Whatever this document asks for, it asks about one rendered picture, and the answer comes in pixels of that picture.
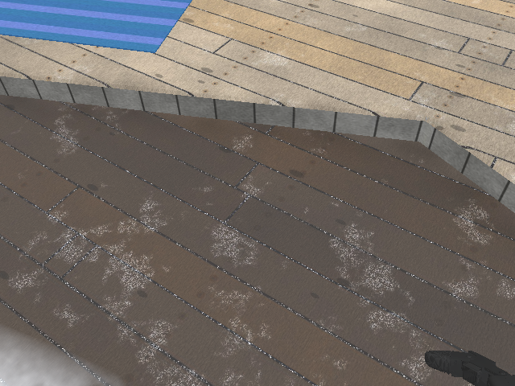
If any robot right hand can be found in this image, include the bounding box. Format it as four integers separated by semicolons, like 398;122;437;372
425;351;515;386

